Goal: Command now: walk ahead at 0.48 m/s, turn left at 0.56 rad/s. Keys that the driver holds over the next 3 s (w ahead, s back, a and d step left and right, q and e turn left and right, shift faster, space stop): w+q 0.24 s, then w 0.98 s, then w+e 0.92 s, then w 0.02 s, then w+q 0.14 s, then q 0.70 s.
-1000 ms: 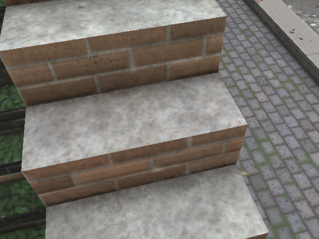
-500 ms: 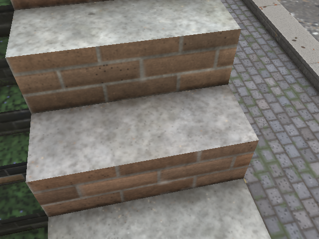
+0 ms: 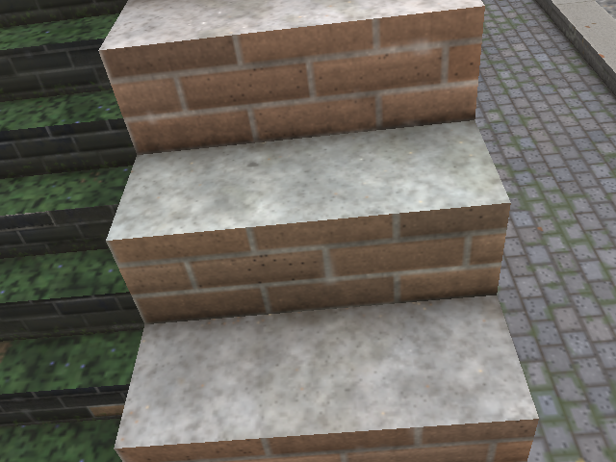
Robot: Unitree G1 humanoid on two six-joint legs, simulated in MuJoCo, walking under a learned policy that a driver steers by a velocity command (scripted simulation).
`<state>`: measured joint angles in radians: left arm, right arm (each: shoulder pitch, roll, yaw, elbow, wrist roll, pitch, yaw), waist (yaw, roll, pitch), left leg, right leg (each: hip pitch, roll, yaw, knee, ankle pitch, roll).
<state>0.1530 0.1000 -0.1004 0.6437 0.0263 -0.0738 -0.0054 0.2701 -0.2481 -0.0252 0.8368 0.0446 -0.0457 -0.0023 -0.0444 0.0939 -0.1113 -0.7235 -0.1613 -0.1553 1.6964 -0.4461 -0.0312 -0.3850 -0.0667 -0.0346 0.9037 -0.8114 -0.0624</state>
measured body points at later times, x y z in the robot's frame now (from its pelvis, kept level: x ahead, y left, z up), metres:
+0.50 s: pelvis +0.07 +0.00 +0.05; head +0.03 +0.02 +0.50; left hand +0.29 +0.18 +0.01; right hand +0.13 -0.22 -0.07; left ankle +0.07 +0.05 -0.68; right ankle +0.06 -0.12 -0.47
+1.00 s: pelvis +0.21 -0.06 +0.18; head +0.16 -0.05 +0.63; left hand +0.26 +0.20 +0.06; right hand +0.46 -0.25 +0.12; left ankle +0.09 +0.05 -0.43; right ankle +0.29 -0.14 -0.47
